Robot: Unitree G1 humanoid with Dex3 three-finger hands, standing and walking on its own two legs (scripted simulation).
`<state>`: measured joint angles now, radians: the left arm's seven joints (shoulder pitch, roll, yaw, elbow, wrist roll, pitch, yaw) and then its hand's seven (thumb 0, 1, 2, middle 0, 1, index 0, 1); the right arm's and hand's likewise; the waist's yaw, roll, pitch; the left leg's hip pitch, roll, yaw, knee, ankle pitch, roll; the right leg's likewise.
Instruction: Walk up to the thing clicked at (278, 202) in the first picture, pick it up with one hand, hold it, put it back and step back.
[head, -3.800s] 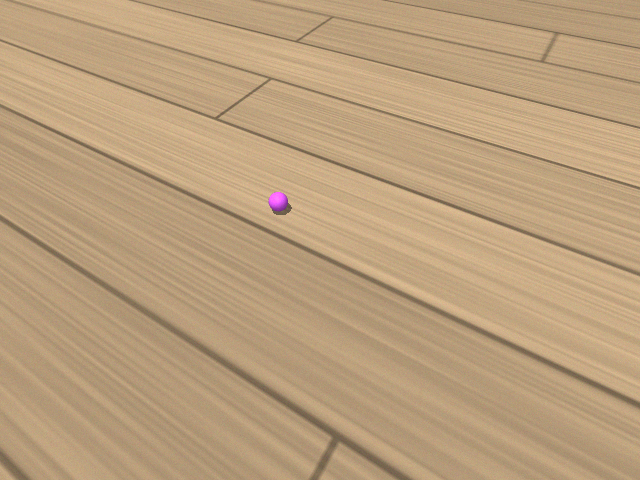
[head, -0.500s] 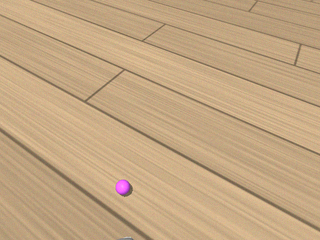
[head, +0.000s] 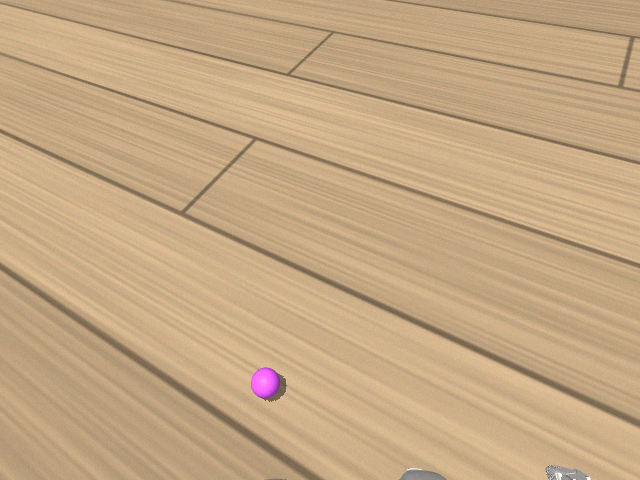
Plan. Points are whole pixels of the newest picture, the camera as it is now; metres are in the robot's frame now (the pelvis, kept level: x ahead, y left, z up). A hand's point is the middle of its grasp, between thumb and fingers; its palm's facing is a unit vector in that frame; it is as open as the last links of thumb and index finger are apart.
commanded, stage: walk up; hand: left
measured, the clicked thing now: (265, 382) +0.47 +0.24 -0.71
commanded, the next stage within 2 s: none
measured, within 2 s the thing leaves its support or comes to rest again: neither
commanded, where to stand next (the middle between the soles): +0.12 +0.01 m, yaw +0 degrees
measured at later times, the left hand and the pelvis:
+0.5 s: hand out of the picture +0.09 +0.27 -0.14, palm faces +0.00 -0.95 -0.32, open 7.4 cm; pelvis +0.01 +0.01 +0.02, yaw +0 degrees
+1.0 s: hand out of the picture +0.10 +0.25 -0.13, palm faces +0.02 -0.94 -0.33, open 7.4 cm; pelvis +0.03 +0.00 +0.02, yaw +2 degrees
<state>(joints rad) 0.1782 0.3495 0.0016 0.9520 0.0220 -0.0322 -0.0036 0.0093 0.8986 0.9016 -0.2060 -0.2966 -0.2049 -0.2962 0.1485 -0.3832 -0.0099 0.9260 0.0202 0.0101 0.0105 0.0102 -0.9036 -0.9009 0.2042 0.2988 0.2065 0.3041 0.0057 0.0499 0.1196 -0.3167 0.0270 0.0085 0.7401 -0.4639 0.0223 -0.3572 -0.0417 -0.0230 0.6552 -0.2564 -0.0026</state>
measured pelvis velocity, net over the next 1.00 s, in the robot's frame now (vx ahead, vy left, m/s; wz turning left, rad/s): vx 0.03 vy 0.00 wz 0.03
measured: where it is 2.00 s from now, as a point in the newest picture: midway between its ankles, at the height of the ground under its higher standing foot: outside the picture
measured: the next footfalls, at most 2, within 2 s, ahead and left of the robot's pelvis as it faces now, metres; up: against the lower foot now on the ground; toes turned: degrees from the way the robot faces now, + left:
none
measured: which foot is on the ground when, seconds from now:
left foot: down 0.00-1.00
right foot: down 0.00-1.00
